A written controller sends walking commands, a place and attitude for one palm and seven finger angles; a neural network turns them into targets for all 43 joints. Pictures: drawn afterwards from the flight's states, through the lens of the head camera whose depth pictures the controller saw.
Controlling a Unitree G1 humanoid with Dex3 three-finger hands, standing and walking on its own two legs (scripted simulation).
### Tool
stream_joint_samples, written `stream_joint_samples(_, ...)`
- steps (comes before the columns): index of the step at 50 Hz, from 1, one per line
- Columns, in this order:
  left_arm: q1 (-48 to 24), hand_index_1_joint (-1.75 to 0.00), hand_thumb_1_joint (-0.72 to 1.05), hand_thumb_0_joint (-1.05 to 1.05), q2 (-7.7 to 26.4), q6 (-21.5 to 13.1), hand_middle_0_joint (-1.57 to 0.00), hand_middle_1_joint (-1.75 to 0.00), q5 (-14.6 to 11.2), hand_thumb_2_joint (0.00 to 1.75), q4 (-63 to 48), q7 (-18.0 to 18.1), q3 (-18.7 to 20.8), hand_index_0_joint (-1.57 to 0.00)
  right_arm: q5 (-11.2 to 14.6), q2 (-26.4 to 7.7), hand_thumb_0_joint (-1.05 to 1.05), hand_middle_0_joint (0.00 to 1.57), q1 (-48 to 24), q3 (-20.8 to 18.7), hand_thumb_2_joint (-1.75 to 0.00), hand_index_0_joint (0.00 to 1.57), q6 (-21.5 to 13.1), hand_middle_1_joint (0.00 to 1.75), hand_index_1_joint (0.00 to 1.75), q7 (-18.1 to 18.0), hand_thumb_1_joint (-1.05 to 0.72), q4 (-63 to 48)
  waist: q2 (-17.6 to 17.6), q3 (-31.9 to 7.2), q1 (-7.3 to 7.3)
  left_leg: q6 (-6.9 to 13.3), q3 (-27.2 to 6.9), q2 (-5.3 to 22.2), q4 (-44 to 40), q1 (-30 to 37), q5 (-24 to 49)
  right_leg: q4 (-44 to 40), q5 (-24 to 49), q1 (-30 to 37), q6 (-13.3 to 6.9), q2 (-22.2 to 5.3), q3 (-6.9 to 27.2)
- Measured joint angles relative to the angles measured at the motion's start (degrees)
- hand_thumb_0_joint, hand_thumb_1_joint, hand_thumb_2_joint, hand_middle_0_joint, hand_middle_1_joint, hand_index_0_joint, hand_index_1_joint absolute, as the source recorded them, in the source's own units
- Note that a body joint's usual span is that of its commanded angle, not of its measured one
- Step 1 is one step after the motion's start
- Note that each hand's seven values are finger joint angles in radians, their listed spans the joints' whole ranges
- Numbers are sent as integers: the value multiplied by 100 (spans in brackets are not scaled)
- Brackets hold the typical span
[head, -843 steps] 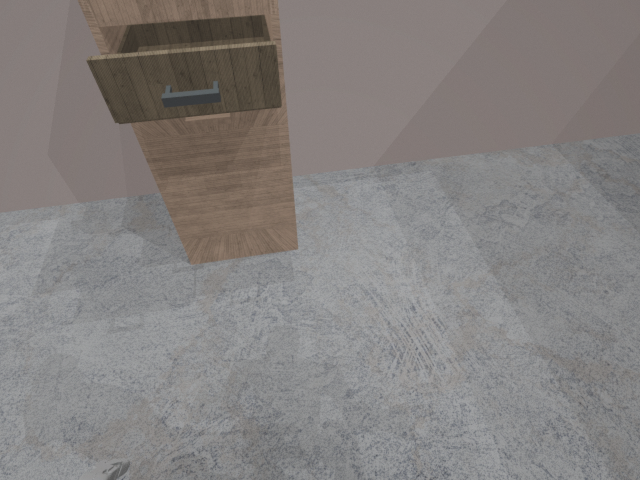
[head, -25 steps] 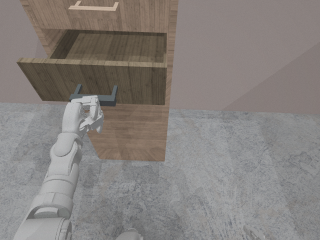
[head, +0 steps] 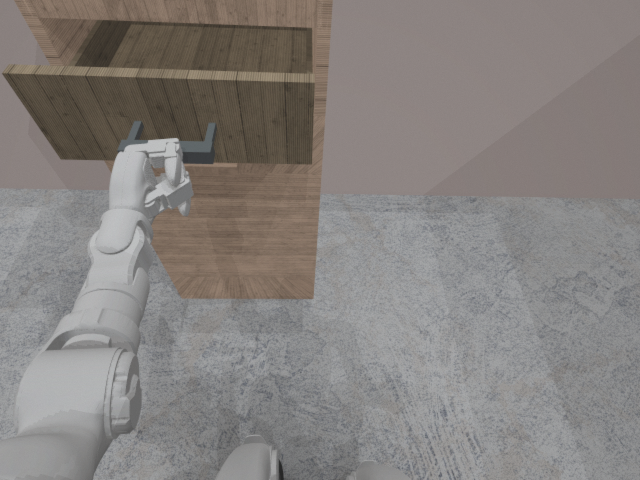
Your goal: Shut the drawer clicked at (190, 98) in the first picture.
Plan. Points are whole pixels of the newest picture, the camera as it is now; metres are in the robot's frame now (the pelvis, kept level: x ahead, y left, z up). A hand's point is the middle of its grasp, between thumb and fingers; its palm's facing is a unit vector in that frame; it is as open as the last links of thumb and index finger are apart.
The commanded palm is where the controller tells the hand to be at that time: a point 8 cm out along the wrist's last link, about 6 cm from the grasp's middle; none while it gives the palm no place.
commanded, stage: push the drawer shut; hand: left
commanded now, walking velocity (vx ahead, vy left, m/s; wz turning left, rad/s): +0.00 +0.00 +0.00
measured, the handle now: (171, 140) +0.54 +0.20 +0.10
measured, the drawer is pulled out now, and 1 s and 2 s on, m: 0.13 0.00 0.00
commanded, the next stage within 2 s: pull the fist back off the drawer in 1.10 s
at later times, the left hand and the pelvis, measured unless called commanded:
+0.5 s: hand (195, 146) +0.53 +0.17 +0.10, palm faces +0.01 -1.00 -0.02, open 3.0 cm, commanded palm +0.55 +0.20 +0.10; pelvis +0.01 +0.01 -0.01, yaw -1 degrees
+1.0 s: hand (201, 117) +0.59 +0.17 +0.10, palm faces +0.02 -1.00 -0.02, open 2.9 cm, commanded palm +0.61 +0.19 +0.10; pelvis +0.03 +0.01 -0.02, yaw -2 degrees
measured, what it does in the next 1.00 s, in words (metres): stands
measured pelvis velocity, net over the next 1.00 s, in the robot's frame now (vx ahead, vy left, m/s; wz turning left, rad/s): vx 0.03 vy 0.01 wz -0.03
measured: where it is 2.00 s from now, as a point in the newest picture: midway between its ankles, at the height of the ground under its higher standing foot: outside the picture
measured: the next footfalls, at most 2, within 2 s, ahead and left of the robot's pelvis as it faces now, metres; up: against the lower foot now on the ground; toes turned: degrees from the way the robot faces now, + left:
none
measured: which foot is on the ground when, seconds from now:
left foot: down 0.00-1.00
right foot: down 0.00-1.00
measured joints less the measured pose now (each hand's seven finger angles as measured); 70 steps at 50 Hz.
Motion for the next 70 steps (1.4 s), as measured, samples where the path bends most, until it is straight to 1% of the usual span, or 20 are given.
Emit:
stream_joint_samples(12, -568, -160, 82, 1, 270, 46, -140, -160, 149, 102, 461, 67, 202, -140, -79, -70, 1, 20, 284, -17, -90, 20, -24, 30, 30, 24, -90, 62, -1, -46, -209, 29, 3, 9, 138, -331, -48, 98, -10, -329, 33, 29, 46)
stream_joint_samples(29, -1466, -160, 81, -2, 654, 231, -140, -160, 468, 101, 1031, 212, 468, -140, -267, -72, 1, 20, 435, 8, -90, 20, 24, 30, 30, 114, -90, 25, 28, -105, -481, 83, 1, 11, 322, -822, -191, 163, -91, -761, 89, 37, 57)
stream_joint_samples(38, -1942, -160, 83, -1, 843, 321, -140, -160, 679, 101, 1283, 313, 610, -140, -383, -58, 1, 20, 504, 9, -90, 20, 160, 30, 30, 205, -90, -7, 69, -126, -609, 91, -27, 24, 469, -1091, -295, 238, -165, -988, 96, 55, 38)
stream_joint_samples(45, -2252, -160, 84, 0, 1084, 399, -140, -160, 828, 101, 1502, 294, 753, -140, -432, -52, 1, 20, 588, 40, -90, 20, 283, 30, 30, 249, -90, -55, 95, -127, -721, 85, -48, 60, 559, -1245, -364, 265, -200, -1115, 89, 95, 29)
stream_joint_samples(48, -2292, -160, 80, -1, 1142, 392, -140, -160, 861, 103, 1571, 163, 790, -140, -438, -48, 1, 20, 665, 50, -90, 20, 330, 30, 30, 251, -90, -66, 111, -139, -710, 78, -76, 68, 589, -1293, -378, 267, -207, -1143, 81, 109, 5)
stream_joint_samples(56, -2454, -160, 73, -3, 1278, 520, -140, -160, 799, 103, 1634, 203, 629, -140, -410, -50, 1, 20, 680, 95, -90, 20, 313, 30, 30, 229, -90, -15, 90, -124, -760, 53, -158, 74, 628, -1410, -345, 282, -185, -1228, 57, 130, -72)
stream_joint_samples(63, -2504, -160, 74, -3, 1370, 591, -140, -160, 733, 102, 1613, 214, 542, -140, -380, -111, 1, 20, 640, 107, -90, 20, 179, 30, 30, 177, -90, -3, 86, -109, -818, 48, -171, 89, 611, -1469, -289, 268, -129, -1290, 52, 146, -83)
stream_joint_samples(70, -2519, -160, 77, 0, 1341, 614, -140, -160, 784, 102, 1608, 254, 600, -140, -402, -144, 1, 20, 673, 96, -90, 20, 156, 30, 30, 207, -90, -45, 101, -100, -826, 56, -165, 90, 610, -1459, -276, 272, -116, -1285, 55, 146, -75)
